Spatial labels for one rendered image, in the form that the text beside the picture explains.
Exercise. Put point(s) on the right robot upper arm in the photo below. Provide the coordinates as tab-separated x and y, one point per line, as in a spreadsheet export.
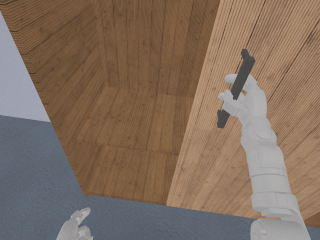
273	229

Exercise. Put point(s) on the robot right forearm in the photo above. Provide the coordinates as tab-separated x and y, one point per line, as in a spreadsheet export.
269	180

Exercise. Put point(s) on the handle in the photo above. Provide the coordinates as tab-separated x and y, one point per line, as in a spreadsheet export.
244	71

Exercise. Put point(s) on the left robot hand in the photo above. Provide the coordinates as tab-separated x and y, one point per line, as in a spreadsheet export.
70	230

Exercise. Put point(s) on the right robot hand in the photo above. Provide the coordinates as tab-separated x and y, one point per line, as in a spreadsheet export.
253	104

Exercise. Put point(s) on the wardrobe door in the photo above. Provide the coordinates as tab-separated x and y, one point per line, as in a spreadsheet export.
315	217
283	36

